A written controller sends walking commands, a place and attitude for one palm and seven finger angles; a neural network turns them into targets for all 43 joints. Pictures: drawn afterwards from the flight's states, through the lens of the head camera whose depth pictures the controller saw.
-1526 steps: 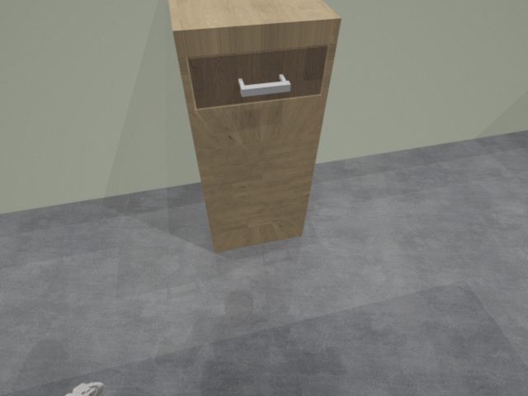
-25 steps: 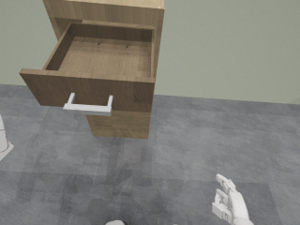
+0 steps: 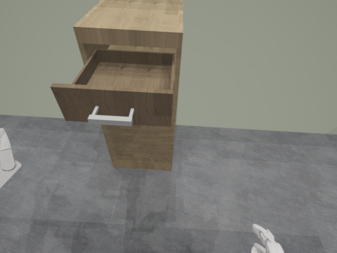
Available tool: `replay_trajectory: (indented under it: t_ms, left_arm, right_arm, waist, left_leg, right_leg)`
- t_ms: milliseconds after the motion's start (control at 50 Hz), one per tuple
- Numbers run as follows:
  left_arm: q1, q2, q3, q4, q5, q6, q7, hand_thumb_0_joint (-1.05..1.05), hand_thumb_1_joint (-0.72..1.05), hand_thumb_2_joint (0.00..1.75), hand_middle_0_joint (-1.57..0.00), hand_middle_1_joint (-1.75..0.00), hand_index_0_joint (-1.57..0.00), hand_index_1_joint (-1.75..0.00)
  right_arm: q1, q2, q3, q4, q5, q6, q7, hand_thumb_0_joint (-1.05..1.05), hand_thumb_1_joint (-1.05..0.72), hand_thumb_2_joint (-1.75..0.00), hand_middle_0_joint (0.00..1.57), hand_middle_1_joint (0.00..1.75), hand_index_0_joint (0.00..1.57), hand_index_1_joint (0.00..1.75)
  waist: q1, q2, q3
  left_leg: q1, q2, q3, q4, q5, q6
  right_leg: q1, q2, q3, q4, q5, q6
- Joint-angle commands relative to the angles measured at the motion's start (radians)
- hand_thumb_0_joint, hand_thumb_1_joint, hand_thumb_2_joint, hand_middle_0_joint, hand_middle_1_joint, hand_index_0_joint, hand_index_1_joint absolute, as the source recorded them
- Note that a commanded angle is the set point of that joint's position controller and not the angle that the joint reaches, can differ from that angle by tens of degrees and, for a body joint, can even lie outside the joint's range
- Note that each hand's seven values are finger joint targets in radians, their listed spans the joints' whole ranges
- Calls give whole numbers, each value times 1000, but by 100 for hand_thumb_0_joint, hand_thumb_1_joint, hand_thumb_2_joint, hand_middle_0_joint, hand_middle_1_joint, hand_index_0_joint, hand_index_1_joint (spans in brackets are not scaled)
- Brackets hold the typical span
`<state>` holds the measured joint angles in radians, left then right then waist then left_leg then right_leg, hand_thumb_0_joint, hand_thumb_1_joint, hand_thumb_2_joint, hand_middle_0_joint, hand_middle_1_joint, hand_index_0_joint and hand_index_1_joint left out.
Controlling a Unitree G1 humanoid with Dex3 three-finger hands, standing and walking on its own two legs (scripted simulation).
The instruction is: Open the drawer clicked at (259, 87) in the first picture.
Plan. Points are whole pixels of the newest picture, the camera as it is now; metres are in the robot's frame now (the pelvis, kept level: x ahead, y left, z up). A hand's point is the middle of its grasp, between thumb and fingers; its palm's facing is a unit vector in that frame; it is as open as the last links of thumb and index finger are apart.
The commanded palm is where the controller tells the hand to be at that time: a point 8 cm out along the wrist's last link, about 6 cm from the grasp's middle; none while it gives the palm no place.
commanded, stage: stop stepping back and stand still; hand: left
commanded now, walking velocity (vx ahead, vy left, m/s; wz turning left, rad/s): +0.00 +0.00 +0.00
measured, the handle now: (112, 115) +0.49 +0.20 +0.05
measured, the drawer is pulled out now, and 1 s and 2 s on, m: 0.29 0.29 0.29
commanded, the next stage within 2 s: let the arm hang, fingers relaxed in 0.08 s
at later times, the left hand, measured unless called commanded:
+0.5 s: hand out of the picture +0.01 +0.18 -0.17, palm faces +0.05 -0.98 -0.19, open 7.1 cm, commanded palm none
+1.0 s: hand out of the picture -0.04 +0.17 -0.16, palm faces +0.07 -0.97 -0.23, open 7.4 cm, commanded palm none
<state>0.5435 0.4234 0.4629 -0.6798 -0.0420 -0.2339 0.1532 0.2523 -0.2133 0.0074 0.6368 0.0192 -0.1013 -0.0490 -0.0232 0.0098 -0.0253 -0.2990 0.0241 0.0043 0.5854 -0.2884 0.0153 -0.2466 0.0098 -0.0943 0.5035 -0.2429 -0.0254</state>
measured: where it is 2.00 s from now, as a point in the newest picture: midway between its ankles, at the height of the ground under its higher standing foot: outside the picture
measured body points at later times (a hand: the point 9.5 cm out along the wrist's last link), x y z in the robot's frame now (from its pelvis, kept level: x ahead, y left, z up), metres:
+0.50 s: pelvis -0.02 +0.00 +0.00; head +0.00 +0.01 +0.45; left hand +0.01 +0.23 -0.16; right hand +0.05 -0.24 -0.14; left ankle +0.03 +0.11 -0.73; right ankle +0.01 -0.12 -0.73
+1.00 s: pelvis -0.01 -0.01 +0.01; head +0.00 -0.02 +0.46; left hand -0.04 +0.22 -0.15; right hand -0.02 -0.21 -0.16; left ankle +0.03 +0.11 -0.73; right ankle +0.01 -0.12 -0.73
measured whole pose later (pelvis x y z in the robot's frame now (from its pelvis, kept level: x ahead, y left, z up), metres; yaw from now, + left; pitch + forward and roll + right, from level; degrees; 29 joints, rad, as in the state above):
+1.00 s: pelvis -0.01 -0.01 +0.01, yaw +2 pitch -2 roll +0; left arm 0.31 0.14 0.01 1.12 0.01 0.01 0.04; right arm 0.31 -0.12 0.00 1.10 -0.01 0.03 -0.03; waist 0.00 0.04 0.05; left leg -0.24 -0.01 -0.02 0.45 -0.18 0.00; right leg -0.20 0.02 -0.01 0.46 -0.23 -0.02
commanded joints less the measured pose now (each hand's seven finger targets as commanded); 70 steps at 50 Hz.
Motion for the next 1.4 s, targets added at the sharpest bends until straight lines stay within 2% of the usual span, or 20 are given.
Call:
replay_trajectory:
  t_ms: [0, 60, 100, 140, 160, 180, 220, 240, 260, 280, 300, 320, 340, 400, 480, 520, 560, 880, 1120, 1380]
  left_arm:
    - [-70, 160, 106, -124, -14, -38, 18, 0, 90, 90, -20, -30, -20, -30]
    - [-78, 159, 96, -132, -9, -37, 14, 0, 90, 90, -20, -30, -20, -30]
    - [-86, 143, 79, -141, -2, -41, 14, 0, 90, 90, -20, -30, -20, -30]
    - [-82, 142, 76, -167, 0, -45, 13, 0, 90, 90, -20, -30, -20, -30]
    - [-90, -73, -392, 727, 76, 90, -113, 0, 90, 90, -20, -30, -20, -30]
    - [-101, -82, -320, 775, 96, 200, -138, 0, 90, 90, -20, -30, -20, -30]
    - [-142, -113, -345, 839, 82, 238, -145, 0, 90, 90, -20, -30, -20, -30]
    - [-152, -100, -353, 893, 83, 238, -147, 0, 90, 90, -20, -30, -20, -30]
    - [-163, -92, -360, 967, 86, 235, -147, 0, 90, 90, -20, -30, -20, -30]
    - [-176, -65, -365, 1034, 86, 236, -147, 0, 90, 90, -20, -30, -20, -30]
    - [-212, -39, -368, 1100, 85, 241, -144, 0, 90, 90, -20, -30, -20, -30]
    - [-242, -32, -376, 1171, 82, 242, -141, 0, 90, 90, -20, -30, -20, -30]
    - [-272, -32, -386, 1241, 79, 244, -140, 0, 90, 90, -20, -30, -20, -30]
    - [-289, -55, -419, 1422, 64, 246, -135, 0, 90, 90, -20, -30, -20, -30]
    - [-206, -93, -416, 1601, 60, 240, -133, 0, 90, 90, -20, -30, -20, -30]
    - [-187, -101, -423, 1653, 56, 238, -133, 0, 90, 90, -20, -30, -20, -30]
    - [-173, -113, -429, 1695, 55, 239, -131, 0, 90, 90, -20, -30, -20, -30]
    - [-125, -160, -439, 1797, 54, 240, -114, 0, 90, 90, -20, -30, -20, -30]
    - [-189, -175, -424, 1767, 53, 234, -115, 0, 90, 90, -20, -30, -20, -30]
    - [-205, -173, -423, 1771, 51, 232, -115, 0, 90, 90, -20, -30, -20, -30]
  right_arm:
    - [-138, -104, -42, -156, 1, -51, -7, 0, -90, -90, 20, 30, 20, 30]
    - [-168, -112, -37, -173, -2, -47, -13, 0, -90, -90, 20, 30, 20, 30]
    - [-164, -109, -29, -181, -3, -48, -11, 0, -90, -90, 20, 30, 20, 30]
    - [-162, -109, -29, -188, -2, -55, -8, 0, -90, -90, 20, 30, 20, 30]
    - [-167, -233, -85, 78, 11, -140, 55, 0, -90, -90, 20, 30, 20, 30]
    - [-70, -232, -94, 124, -18, -54, 63, 0, -90, -90, 20, 30, 20, 30]
    - [-73, -168, -60, 86, -25, 9, 52, 0, -90, -90, 20, 30, 20, 30]
    - [-92, -169, -51, 86, -32, 19, 48, 0, -90, -90, 20, 30, 20, 30]
    - [-96, -156, -47, 95, -37, 23, 47, 0, -90, -90, 20, 30, 20, 30]
    - [-94, -157, -47, 104, -33, 30, 46, 0, -90, -90, 20, 30, 20, 30]
    - [-85, -154, -49, 117, -31, 44, 46, 0, -90, -90, 20, 30, 20, 30]
    - [-88, -148, -47, 134, -32, 61, 43, 0, -90, -90, 20, 30, 20, 30]
    - [-88, -144, -44, 156, -34, 75, 42, 0, -90, -90, 20, 30, 20, 30]
    - [-61, -110, -28, 223, -37, 98, 40, 0, -90, -90, 20, 30, 20, 30]
    - [-16, -89, -30, 291, -34, 106, 27, 0, -90, -90, 20, 30, 20, 30]
    - [24, -77, -30, 323, -30, 108, 23, 0, -90, -90, 20, 30, 20, 30]
    - [58, -72, -33, 349, -27, 116, 20, 0, -90, -90, 20, 30, 20, 30]
    - [154, -7, -32, 453, -31, 117, 16, 0, -90, -90, 20, 30, 20, 30]
    - [137, 21, -32, 453, -35, 107, 13, 0, -90, -90, 20, 30, 20, 30]
    - [125, 3, -33, 452, -32, 106, 8, 0, -90, -90, 20, 30, 20, 30]
  waist:
    - [-12, -68, -12]
    - [1, 62, 32]
    - [4, 73, 28]
    - [10, 100, -2]
    - [-51, 136, 73]
    - [-19, 143, -3]
    - [5, -2, -56]
    - [26, -64, -64]
    - [38, -137, -92]
    - [33, -139, -87]
    - [23, -146, -66]
    - [22, -205, -46]
    - [12, -184, -15]
    - [9, 65, 58]
    - [23, 131, 34]
    - [18, 129, 21]
    - [15, 60, 55]
    - [18, -35, 166]
    - [20, 11, 154]
    - [14, 8, 116]
  left_leg:
    - [38, 19, -28, -78, 23, 13]
    - [48, 75, -92, -214, 6, 29]
    - [-36, 103, -143, -288, -22, 37]
    - [-47, 103, -141, -308, -16, 34]
    - [-39, 110, -180, -165, 254, 35]
    - [-28, 137, -175, -185, 359, 45]
    - [-56, 172, -250, -176, 364, 104]
    - [-63, 153, -235, -144, 391, 102]
    - [-34, 110, -195, -103, 432, 76]
    - [-30, 65, -152, -78, 393, 51]
    - [-28, 34, -130, -79, 297, 34]
    - [-9, 13, -104, -64, 227, 26]
    - [22, -4, -95, -67, 172, 19]
    - [48, 25, -116, -168, 122, 18]
    - [56, 38, -128, -216, 25, 22]
    - [73, 39, -125, -219, 13, 21]
    - [74, 46, -127, -222, -11, 22]
    - [47, 43, -106, -237, 1, 27]
    - [47, 42, -93, -219, 100, 19]
    - [100, 55, -93, -220, 149, 15]
  right_leg:
    - [-11, -192, 218, -225, -69, -46]
    - [-31, -106, 140, -180, -95, 3]
    - [63, -62, 92, -122, -30, 22]
    - [107, -53, 80, -97, 16, 25]
    - [-120, -60, 50, 109, 108, 24]
    - [-94, -72, 80, 134, 24, 30]
    - [-78, -38, 106, 199, -140, 30]
    - [-36, -41, 116, 147, -92, 27]
    - [15, -50, 121, 81, 67, 17]
    - [49, -81, 153, 35, 179, 7]
    - [47, -105, 184, 5, 190, -7]
    - [33, -123, 213, -40, 185, -18]
    - [-13, -138, 225, -78, 126, -30]
    - [-41, -91, 217, -115, -15, -24]
    - [28, -79, 195, -152, -39, -28]
    - [32, -82, 195, -164, -44, -34]
    - [3, -79, 179, -181, -89, -34]
    - [-51, -80, 174, -188, -146, -32]
    - [-6, -86, 179, -182, -49, -35]
    - [26, -85, 166, -181, 22, -32]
